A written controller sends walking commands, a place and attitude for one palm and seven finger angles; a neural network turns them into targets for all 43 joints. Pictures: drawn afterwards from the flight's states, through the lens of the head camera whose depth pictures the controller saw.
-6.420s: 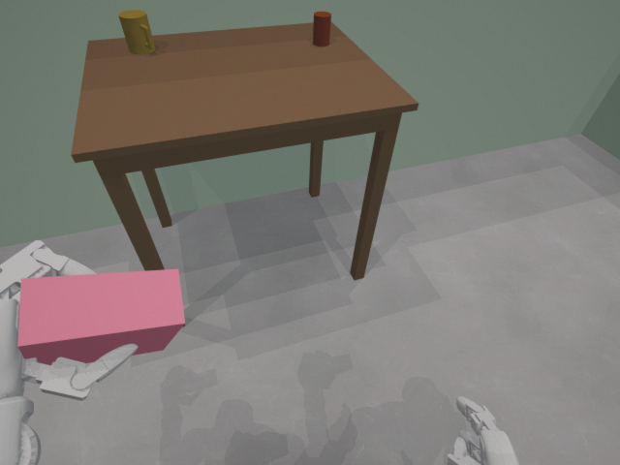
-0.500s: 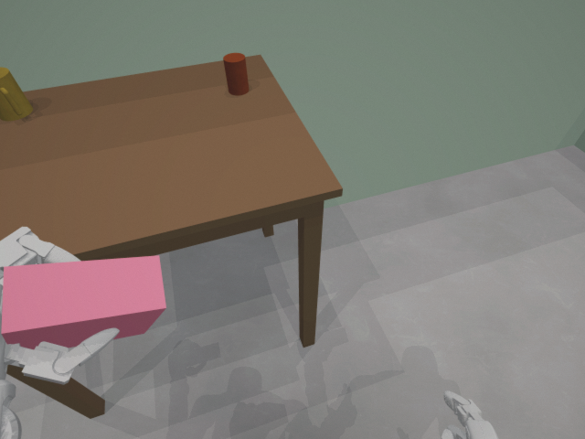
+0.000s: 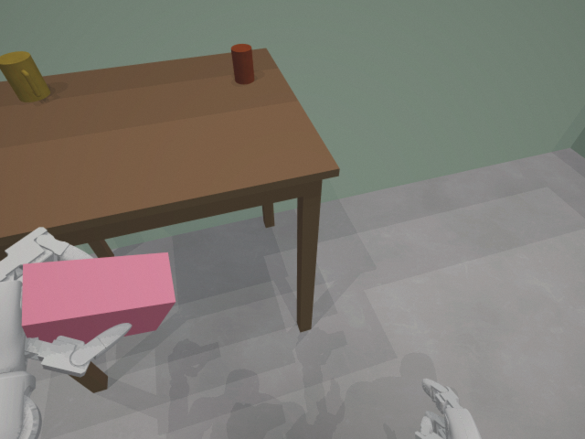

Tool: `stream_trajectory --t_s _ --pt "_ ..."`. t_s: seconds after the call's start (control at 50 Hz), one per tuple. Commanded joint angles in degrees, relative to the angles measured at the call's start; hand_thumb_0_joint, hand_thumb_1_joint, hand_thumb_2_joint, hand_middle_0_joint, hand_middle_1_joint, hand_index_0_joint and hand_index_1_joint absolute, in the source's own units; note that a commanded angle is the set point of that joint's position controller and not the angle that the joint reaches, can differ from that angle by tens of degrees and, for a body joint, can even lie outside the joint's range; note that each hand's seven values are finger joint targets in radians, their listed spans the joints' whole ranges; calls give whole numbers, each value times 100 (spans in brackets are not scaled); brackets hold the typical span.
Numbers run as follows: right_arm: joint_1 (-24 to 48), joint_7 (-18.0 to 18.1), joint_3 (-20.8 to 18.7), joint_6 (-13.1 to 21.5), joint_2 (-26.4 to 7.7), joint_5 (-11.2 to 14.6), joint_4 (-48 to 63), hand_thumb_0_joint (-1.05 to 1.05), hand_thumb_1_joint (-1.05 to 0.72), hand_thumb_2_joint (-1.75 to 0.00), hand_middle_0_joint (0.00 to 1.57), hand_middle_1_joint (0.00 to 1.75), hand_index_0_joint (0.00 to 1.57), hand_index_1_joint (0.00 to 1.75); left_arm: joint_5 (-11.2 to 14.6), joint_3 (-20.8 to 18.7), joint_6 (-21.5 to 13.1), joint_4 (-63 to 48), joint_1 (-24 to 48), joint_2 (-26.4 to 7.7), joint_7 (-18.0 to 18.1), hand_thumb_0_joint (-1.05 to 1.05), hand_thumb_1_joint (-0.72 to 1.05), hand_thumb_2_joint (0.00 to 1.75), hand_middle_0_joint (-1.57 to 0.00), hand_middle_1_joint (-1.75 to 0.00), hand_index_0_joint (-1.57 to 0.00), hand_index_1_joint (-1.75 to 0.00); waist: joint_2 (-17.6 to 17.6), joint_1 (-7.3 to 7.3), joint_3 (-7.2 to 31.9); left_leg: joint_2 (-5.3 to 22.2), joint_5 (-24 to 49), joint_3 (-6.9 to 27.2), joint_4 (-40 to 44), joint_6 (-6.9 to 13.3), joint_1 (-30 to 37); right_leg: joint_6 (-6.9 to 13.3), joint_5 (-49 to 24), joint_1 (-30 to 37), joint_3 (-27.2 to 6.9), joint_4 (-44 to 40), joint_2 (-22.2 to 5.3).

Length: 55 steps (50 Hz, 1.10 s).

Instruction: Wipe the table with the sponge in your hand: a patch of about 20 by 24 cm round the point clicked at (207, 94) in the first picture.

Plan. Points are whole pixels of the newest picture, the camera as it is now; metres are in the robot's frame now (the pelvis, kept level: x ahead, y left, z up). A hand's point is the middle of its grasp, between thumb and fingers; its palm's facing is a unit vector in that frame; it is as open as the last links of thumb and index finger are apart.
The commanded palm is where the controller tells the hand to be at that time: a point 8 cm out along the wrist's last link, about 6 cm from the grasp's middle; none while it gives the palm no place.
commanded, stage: come to a stop and stand still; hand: left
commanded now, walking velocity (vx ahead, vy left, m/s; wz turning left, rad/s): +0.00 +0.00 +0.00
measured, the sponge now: (122, 300) +0.23 +0.20 +0.14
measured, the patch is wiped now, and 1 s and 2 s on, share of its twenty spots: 0.00 0.00 0.00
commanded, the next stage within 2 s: look again from close up in 0.38 s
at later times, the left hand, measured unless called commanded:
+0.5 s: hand (37, 324) +0.19 +0.27 +0.16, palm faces +0.40 -0.81 -0.42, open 9.6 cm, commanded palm +0.13 +0.30 +0.18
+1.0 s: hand out of the picture +0.22 +0.31 +0.18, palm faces +0.47 -0.80 -0.38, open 9.6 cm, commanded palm +0.16 +0.33 +0.18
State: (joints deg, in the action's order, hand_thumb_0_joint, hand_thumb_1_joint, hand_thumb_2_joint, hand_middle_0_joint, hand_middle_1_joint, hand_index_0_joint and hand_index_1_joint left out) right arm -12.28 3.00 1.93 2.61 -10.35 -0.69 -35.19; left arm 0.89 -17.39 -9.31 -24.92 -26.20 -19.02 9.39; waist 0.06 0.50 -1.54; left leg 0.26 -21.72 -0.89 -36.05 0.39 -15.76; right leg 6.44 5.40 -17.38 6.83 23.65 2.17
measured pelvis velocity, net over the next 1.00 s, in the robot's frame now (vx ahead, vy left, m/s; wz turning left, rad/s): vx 0.00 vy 0.05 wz -0.01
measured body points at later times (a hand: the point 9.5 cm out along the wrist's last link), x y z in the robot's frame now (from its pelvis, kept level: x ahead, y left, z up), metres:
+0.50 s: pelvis -0.03 +0.02 +0.00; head -0.02 +0.02 +0.45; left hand +0.16 +0.31 +0.18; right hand +0.13 -0.21 -0.09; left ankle +0.00 +0.13 -0.74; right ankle +0.09 -0.05 -0.74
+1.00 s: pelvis +0.00 +0.05 +0.00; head +0.00 +0.06 +0.44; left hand +0.19 +0.35 +0.19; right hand +0.15 -0.17 -0.09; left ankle +0.00 +0.14 -0.74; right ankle +0.09 -0.04 -0.74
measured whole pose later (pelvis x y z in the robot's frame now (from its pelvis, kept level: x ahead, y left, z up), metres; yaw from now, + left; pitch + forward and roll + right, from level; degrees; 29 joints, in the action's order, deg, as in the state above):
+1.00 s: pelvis +0.00 +0.05 +0.00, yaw -1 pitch -3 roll +0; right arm -15.1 1.5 2.5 8.0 -11.9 -1.9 -33.7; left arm 0.1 -23.2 -12.8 -22.6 -20.0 -19.9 7.7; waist 1.0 1.0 -3.3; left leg -1.9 -16.8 -4.7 -30.8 3.1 -11.3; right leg 1.9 7.1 -18.5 1.2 28.2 1.1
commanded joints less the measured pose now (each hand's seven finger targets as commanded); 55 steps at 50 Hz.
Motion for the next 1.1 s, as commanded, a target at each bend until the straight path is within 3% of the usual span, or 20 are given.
stream_trajectory --t_s 0.0,0.06,0.1,0.14,0.24,0.34,0.44,0.46,0.48,0.5,0.54,0.58,0.66,0.74,0.76,0.78,0.84,0.9,1.0,1.08 --pt "447 88 -231 223 -581 -15 911 0 -90 -90 20 30 20 30 58 -720 -355 -1498 337 -1145 152 0 10 130 -120 -160 -120 -160 196 10 730 -4 323 -88 993 11 347 -253 2050 590 -1531 -1251 -1356" --pt "411 91 -291 224 -703 -20 991 0 -90 -90 20 30 20 30 49 -812 -402 -1726 287 -1266 165 0 10 130 -120 -160 -120 -160 -372 46 653 523 195 469 1819 195 102 -563 1953 850 -1304 -778 -828" --pt "441 122 -247 253 -704 2 997 0 -90 -90 20 30 20 30 22 -807 -460 -1717 195 -1238 183 0 10 130 -120 -160 -120 -160 -767 53 392 744 -643 669 2167 274 -786 -678 2021 1178 -1188 -557 -638" --pt "435 132 -268 268 -736 14 1006 0 -90 -90 20 30 20 30 -49 -767 -441 -1538 318 -1129 193 0 10 130 -120 -160 -120 -160 -690 15 195 742 -925 656 2187 275 -1330 -688 1702 1497 -1108 -330 -539" --pt "356 115 -321 358 -785 66 931 0 -90 -90 20 30 20 30 8 -679 -430 -1156 251 -1017 129 0 10 130 -120 -160 -120 -160 -452 -29 572 528 169 397 1661 131 -683 -611 732 1450 -1173 -411 -628" --pt "367 100 -329 348 -783 62 889 0 -90 -90 20 30 20 30 -62 -613 -412 -849 317 -945 88 0 10 130 -120 -160 -120 -160 296 -7 122 415 -863 389 1478 175 -1141 -644 2449 933 -1570 -909 -760" --pt "361 92 -316 372 -720 -4 840 0 -90 -90 20 30 20 30 -36 -731 -471 -1387 622 -1176 142 0 10 130 -120 -160 -120 -160 -87 -51 555 265 198 311 1185 121 -154 -421 1754 703 -1597 -952 -985" --pt "186 393 304 418 -946 232 1332 0 -90 -90 20 30 20 30 -170 -3065 -1094 -2652 6469 -5727 158 0 10 130 -120 -160 -120 -160 -644 -601 -336 275 -555 553 1207 269 -1487 -940 2133 487 -1005 -141 -312" --pt "226 177 77 770 -306 328 950 0 -90 -90 20 30 20 30 -182 -1920 -927 -263 4480 -2548 3 0 10 130 -120 -160 -120 -160 -466 -30 1260 924 -572 579 967 421 -1140 -766 2402 403 -858 658 -774" --pt "208 35 62 804 -628 162 905 0 -90 -90 20 30 20 30 -164 -2047 -921 -332 3925 -2678 70 0 10 130 -120 -160 -120 -160 -458 39 874 641 -825 397 1246 321 -1232 -757 2355 581 -728 233 -531" --pt "-152 -59 -320 712 -886 -30 758 0 -90 -90 20 30 20 30 102 -1433 -954 575 2222 -1845 -168 0 10 130 -120 -160 -120 -160 -94 151 1029 -8 -509 -123 84 31 -255 -381 2027 95 -1565 -587 -867" --pt "-71 -261 -302 687 -839 -8 1005 0 -90 -90 20 30 20 30 261 -767 -945 73 915 -1017 -336 0 10 130 -120 -160 -120 -160 -250 163 1030 -17 -441 -139 197 34 -65 -219 2097 206 -1718 -715 -1099" --pt "214 -287 -230 807 -923 79 1136 0 -90 -90 20 30 20 30 226 -427 -872 -991 490 -703 -282 0 10 130 -120 -160 -120 -160 -581 136 57 339 -1544 273 1749 134 -786 -592 2531 285 -1196 -516 -360" --pt "353 -122 -246 807 -878 32 1076 0 -90 -90 20 30 20 30 22 -1188 -781 -868 1084 -1295 -118 0 10 130 -120 -160 -120 -160 644 34 226 572 -698 409 1798 137 -656 -678 1467 632 -952 -137 -228" --pt "424 -82 -241 766 -911 -16 1067 0 -90 -90 20 30 20 30 14 -1499 -802 -1174 1601 -1726 -69 0 10 130 -120 -160 -120 -160 136 11 287 544 -671 398 1955 100 -529 -669 1433 579 -967 -46 -212" --pt "435 -52 -241 756 -841 -23 1083 0 -90 -90 20 30 20 30 20 -1254 -801 -1046 1581 -1378 -84 0 10 130 -120 -160 -120 -160 -226 -9 285 655 -870 446 2132 135 -567 -666 1326 636 -870 128 -240" --pt "441 -36 -242 808 -829 -20 1152 0 -90 -90 20 30 20 30 -42 -1164 -792 -1246 1654 -1267 -86 0 10 130 -120 -160 -120 -160 -1352 41 442 735 -1310 511 2366 219 -903 -625 903 1151 -803 468 -248" --pt "538 -71 -242 896 -835 -80 1188 0 -90 -90 20 30 20 30 -52 -1027 -841 -1503 1568 -1218 -116 0 10 130 -120 -160 -120 -160 -901 41 683 565 -730 347 1897 218 -484 -495 696 1201 -874 314 -359" --pt "422 -108 -323 845 -901 -73 1148 0 -90 -90 20 30 20 30 -30 -755 -740 -917 813 -852 -142 0 10 130 -120 -160 -120 -160 -47 -18 282 352 -1813 306 1475 301 -725 -240 2487 546 -1512 18 -478" --pt "513 -102 -335 670 -858 -15 1145 0 -90 -90 20 30 20 30 44 -905 -732 -534 902 -1013 -151 0 10 130 -120 -160 -120 -160 706 -71 105 115 -922 58 -72 250 -911 231 2868 255 -2680 -291 -1156"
